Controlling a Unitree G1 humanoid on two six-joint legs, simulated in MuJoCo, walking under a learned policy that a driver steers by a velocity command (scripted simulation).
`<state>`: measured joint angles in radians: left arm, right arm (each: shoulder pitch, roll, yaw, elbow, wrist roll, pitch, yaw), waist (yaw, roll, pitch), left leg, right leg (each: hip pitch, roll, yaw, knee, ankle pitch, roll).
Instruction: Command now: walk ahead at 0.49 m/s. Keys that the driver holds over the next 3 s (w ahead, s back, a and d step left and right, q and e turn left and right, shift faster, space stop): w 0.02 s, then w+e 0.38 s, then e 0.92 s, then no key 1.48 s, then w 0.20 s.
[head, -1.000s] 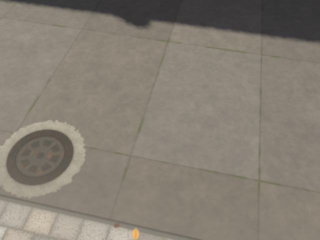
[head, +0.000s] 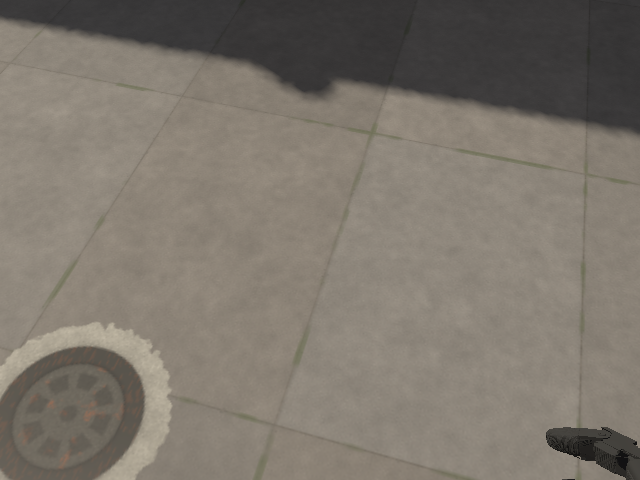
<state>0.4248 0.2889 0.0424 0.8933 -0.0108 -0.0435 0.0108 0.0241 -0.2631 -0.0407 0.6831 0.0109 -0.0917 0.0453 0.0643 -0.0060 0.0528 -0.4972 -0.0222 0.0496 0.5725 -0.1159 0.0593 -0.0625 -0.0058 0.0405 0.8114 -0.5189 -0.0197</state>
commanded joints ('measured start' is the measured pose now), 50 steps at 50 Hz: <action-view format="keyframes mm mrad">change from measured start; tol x32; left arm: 1 -58 153 26 -125 -41 -59 -13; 50 -188 83 46 -350 9 80 24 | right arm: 1 312 -155 -50 40 3 2 -15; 50 126 -243 -65 -18 -28 39 -67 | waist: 1 -167 156 -235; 20 -150 27 50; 26 -58 -286 -350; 50 -40 83 -203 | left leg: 1 755 353 -614 -289 -287 202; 7 312 253 -210 -451 46 171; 17 474 247 58 -465 219 112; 24 561 233 140 101 893 15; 25 354 172 144 386 593 -41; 26 -94 -33 83 778 -512 -118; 27 -138 -51 -154 925 -576 -116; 47 78 -13 -172 1 -139 -129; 50 396 289 -377 -213 333 11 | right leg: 1 -676 -26 84 503 36 -32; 21 -639 -56 -81 -217 476 -41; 24 -258 70 -144 -272 471 -104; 26 418 -311 466 -239 1164 -358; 34 -180 -163 242 -468 1021 -287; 48 -121 -78 441 -312 635 -148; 50 -288 71 276 -53 144 -49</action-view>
